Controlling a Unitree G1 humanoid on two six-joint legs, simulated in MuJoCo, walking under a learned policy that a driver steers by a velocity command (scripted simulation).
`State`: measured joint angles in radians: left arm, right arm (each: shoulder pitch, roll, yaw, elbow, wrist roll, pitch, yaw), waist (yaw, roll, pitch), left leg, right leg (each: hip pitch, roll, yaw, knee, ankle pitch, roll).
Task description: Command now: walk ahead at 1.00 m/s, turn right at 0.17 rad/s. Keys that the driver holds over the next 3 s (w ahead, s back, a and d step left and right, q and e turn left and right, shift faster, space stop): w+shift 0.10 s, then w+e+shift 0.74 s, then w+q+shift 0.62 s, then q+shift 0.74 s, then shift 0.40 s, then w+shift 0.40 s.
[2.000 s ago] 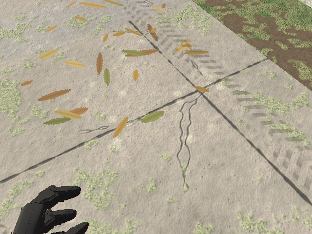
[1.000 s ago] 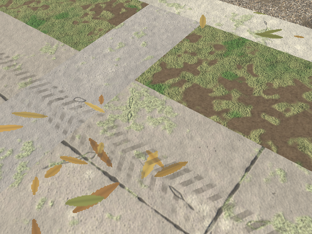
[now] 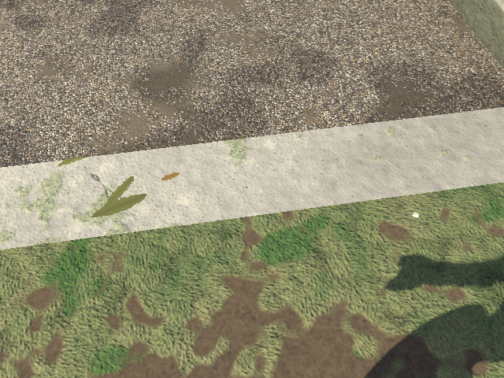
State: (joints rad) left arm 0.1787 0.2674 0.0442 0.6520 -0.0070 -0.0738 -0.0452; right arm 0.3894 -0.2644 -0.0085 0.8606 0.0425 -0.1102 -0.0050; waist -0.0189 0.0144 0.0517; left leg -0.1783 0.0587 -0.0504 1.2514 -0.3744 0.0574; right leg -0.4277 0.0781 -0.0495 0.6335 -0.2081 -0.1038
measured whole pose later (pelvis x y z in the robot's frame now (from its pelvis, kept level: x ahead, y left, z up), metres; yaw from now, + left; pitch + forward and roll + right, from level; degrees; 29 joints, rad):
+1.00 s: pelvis +0.85 -0.20 +0.01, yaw -38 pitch -2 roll +2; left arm 0.41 0.23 0.04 0.80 0.00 -0.08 -0.03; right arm 0.07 -0.27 -0.03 0.68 0.05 -0.10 0.01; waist 0.05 0.03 0.09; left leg -0.55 0.07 -0.09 1.29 -0.30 0.04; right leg -0.26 0.11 -0.05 0.61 -0.32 -0.15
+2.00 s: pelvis +1.19 -0.49 -0.01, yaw +14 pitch +1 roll -3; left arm 0.11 0.38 0.10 0.69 0.03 0.06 0.01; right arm 0.25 -0.29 -0.02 0.52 -0.02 0.11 0.02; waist -0.01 -0.06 0.06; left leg -0.48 -0.10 -0.09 0.83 -0.35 0.08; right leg -0.60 0.00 0.05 1.13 -0.47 0.01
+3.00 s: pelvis +1.18 -0.60 +0.03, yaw +36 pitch -1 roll -1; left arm 0.08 0.24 -0.10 0.48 0.05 0.08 0.00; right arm 0.05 -0.26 0.10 0.44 -0.06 0.00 -0.04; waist 0.03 0.03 0.03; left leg -0.21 0.03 -0.08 0.38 -0.17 -0.05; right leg -0.17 0.09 0.11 0.36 -0.18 -0.04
